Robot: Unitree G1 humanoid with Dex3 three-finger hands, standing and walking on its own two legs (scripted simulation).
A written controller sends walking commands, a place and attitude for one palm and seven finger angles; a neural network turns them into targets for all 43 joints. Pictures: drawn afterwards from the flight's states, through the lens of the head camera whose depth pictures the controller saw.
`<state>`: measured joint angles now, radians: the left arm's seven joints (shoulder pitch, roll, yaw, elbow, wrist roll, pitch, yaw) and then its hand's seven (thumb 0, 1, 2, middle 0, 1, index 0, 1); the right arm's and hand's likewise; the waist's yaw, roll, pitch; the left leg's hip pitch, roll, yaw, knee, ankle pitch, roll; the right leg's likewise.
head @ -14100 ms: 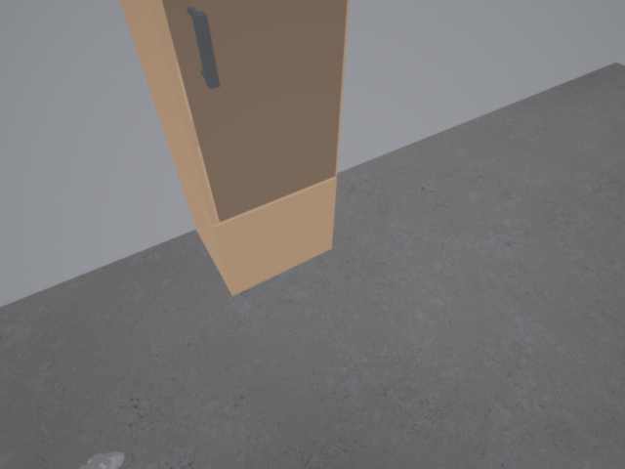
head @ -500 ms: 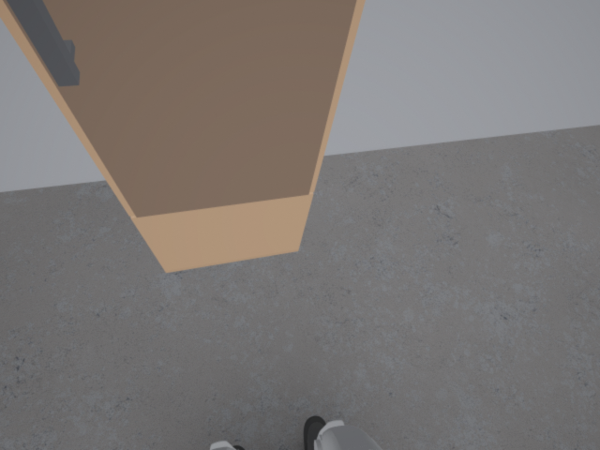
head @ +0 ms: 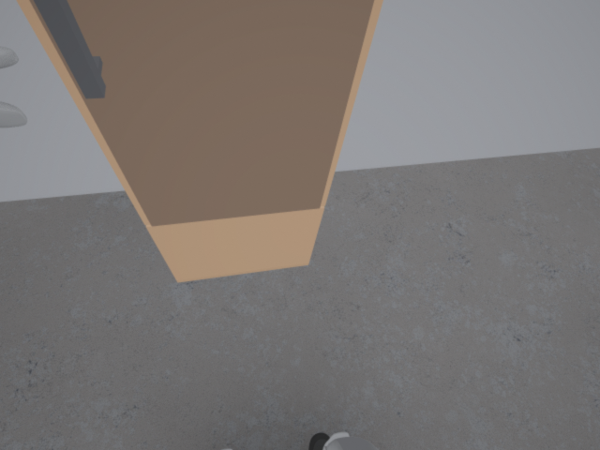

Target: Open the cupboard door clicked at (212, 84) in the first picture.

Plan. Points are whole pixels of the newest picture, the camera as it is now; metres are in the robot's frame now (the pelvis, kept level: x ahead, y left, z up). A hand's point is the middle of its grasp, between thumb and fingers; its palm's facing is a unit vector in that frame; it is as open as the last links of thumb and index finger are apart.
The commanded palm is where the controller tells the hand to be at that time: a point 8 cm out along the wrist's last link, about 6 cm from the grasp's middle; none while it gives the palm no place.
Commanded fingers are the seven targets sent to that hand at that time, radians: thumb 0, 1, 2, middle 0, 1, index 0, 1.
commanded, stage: move the hooked fingers beside the handle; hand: left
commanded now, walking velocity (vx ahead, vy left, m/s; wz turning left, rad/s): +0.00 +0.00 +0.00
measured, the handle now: (74, 31) +0.58 +0.22 +0.18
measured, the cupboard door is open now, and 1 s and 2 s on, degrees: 0 0 0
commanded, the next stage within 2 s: slide the fingers in behind the handle in 0.58 s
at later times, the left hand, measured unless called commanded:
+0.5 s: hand out of the picture +0.52 +0.28 +0.18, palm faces +0.09 -1.00 +0.00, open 14.0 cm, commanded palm +0.50 +0.33 +0.17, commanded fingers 0.00 -0.50 0.30 -0.30 -1.20 -0.30 -1.20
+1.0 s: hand (20, 60) +0.54 +0.27 +0.17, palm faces +0.06 -1.00 +0.01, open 14.0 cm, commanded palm +0.51 +0.30 +0.17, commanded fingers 0.00 -0.50 0.30 -0.30 -1.20 -0.30 -1.20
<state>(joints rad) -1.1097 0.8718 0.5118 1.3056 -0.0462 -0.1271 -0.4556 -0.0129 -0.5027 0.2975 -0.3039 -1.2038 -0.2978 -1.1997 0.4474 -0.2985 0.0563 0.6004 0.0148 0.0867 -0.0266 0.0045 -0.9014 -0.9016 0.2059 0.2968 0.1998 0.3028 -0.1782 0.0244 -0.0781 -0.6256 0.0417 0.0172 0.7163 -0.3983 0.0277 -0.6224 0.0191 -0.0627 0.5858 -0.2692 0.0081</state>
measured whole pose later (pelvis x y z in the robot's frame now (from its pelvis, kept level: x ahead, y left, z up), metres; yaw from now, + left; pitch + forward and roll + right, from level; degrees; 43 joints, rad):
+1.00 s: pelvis +0.00 +0.01 +0.00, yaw -1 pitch +20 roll -4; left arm -1.14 0.83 0.50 1.27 -0.04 -0.13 -0.40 -0.01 -0.50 0.30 -0.30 -1.20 -0.30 -1.20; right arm 0.50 -0.29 0.05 0.62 0.00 0.08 -0.02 0.00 -0.90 -0.90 0.21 0.30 0.20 0.30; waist -0.21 0.03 -0.09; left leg -0.67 0.05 0.02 0.73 -0.41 0.03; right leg -0.66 0.02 -0.06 0.59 -0.27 0.01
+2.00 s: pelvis -0.01 +0.00 +0.00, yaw -1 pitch +17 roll -3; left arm -1.16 0.66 0.44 1.30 -0.02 -0.18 -0.22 -0.01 -0.50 0.30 -0.30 -1.20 -0.30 -1.20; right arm 0.50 -0.28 0.04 0.65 -0.01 0.02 0.00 0.01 -0.90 -0.90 0.20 0.30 0.20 0.30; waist -0.21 0.04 -0.08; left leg -0.62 0.04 0.03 0.71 -0.38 0.02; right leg -0.63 0.02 -0.04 0.60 -0.26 0.00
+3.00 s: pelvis -0.01 -0.01 +0.00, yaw +0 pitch +16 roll -2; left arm -1.16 0.66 0.43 1.31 -0.03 -0.19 -0.21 0.01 0.71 0.82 -0.38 -1.33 -0.37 -1.33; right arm 0.49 -0.29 0.03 0.66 -0.01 0.01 -0.01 0.01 -0.90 -0.90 0.20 0.30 0.20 0.30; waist -0.20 0.04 -0.07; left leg -0.61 0.04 0.02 0.70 -0.38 0.02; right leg -0.62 0.02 -0.05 0.60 -0.26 0.00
